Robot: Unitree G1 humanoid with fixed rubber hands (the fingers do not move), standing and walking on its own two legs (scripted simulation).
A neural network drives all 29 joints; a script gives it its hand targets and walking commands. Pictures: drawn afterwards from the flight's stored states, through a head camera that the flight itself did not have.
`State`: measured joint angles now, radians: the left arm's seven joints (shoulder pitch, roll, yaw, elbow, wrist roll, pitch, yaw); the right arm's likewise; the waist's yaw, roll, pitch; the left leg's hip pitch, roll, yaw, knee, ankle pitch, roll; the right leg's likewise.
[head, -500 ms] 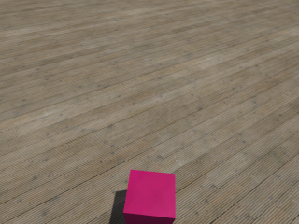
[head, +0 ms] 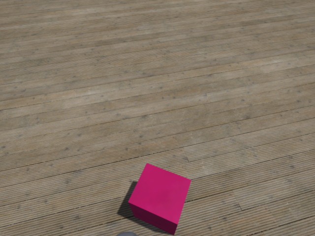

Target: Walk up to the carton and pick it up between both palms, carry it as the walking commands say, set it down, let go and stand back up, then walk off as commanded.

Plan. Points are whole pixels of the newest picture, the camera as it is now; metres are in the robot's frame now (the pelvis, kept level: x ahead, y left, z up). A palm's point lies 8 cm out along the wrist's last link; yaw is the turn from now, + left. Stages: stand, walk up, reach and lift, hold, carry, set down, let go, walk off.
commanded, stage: walk off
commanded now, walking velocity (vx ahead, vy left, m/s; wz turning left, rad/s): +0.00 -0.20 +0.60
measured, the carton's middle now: (160, 199) +0.40 +0.00 -0.62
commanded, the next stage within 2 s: none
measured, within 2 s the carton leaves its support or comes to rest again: neither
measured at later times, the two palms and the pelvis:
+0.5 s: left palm out of the picture +0.03 +0.17 -0.13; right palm out of the picture +0.13 -0.37 -0.11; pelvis +0.04 -0.11 +0.00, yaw +19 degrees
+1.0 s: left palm out of the picture -0.02 +0.00 -0.16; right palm (276, 172) +0.33 -0.37 -0.11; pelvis +0.12 -0.22 -0.01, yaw +39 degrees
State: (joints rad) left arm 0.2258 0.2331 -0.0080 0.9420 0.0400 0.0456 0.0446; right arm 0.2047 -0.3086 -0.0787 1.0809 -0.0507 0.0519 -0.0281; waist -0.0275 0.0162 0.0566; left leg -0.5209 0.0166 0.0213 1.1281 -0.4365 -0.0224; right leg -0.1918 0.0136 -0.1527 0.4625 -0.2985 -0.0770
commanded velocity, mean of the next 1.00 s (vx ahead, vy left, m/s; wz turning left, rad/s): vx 0.00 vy -0.20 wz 0.60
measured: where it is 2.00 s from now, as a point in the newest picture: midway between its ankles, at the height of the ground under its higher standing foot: (211, 206)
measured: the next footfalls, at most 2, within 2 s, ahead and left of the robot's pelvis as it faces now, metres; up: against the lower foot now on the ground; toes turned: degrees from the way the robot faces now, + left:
left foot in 0.22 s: +0.01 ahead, +0.05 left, +0.00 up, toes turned +15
right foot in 0.60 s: +0.19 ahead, -0.29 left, +0.00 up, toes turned +20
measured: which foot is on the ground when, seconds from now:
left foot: up 0.00-0.20, down 0.22-0.60, up 0.62-0.90, down 0.92-1.00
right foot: down 0.00-0.22, up 0.24-0.58, down 0.60-0.92, up 0.94-1.00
